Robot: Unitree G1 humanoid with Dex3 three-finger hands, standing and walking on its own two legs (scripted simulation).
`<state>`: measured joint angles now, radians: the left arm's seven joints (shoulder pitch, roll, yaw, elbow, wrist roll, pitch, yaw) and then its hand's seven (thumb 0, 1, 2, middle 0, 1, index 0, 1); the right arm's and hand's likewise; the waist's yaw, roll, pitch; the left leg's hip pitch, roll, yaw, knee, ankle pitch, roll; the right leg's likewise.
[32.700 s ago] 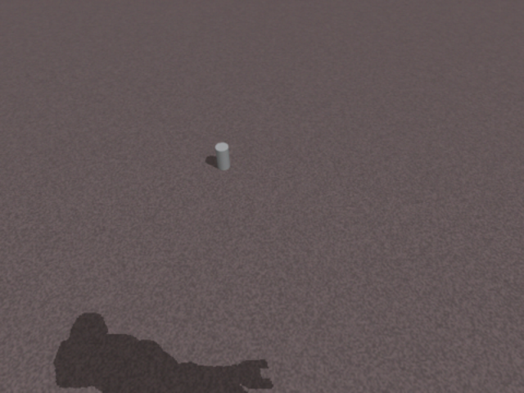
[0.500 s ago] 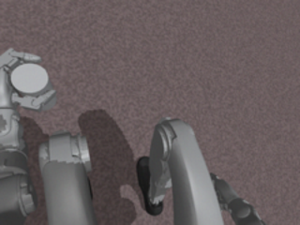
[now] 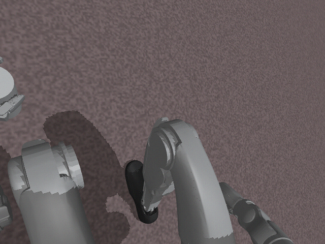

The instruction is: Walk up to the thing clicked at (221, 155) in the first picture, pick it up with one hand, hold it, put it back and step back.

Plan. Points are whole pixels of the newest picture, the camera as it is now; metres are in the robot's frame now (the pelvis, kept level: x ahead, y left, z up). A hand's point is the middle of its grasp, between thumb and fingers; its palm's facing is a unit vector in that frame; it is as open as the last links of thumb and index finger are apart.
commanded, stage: lower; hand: left
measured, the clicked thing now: out of the picture +0.43 +0.26 -0.20
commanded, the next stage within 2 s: loosen in 0.42 s
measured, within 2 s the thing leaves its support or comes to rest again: rests again in 0.28 s
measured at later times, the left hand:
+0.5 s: hand out of the picture +0.44 +0.25 -0.18, palm faces +0.18 -0.98 +0.01, open 9.8 cm
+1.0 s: hand out of the picture +0.45 +0.26 -0.18, palm faces +0.18 -0.98 +0.01, open 14.3 cm
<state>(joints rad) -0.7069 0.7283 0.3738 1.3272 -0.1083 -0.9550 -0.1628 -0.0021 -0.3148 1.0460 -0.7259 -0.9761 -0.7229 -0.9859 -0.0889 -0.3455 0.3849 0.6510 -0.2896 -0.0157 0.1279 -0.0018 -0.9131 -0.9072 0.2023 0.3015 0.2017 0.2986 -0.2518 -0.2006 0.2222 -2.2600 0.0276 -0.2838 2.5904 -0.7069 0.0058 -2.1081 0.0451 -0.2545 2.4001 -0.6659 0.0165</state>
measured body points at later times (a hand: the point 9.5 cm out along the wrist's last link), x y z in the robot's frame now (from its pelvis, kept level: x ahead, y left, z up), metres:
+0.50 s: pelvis -0.01 +0.01 +0.00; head +0.24 +0.19 +0.32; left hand +0.43 +0.31 -0.18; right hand +0.15 -0.24 -0.04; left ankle +0.08 +0.12 -0.26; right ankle +0.12 -0.11 -0.26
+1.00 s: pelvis -0.01 +0.01 +0.00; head +0.23 +0.20 +0.32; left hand +0.43 +0.31 -0.18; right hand +0.14 -0.24 -0.03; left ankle +0.08 +0.12 -0.26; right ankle +0.12 -0.11 -0.26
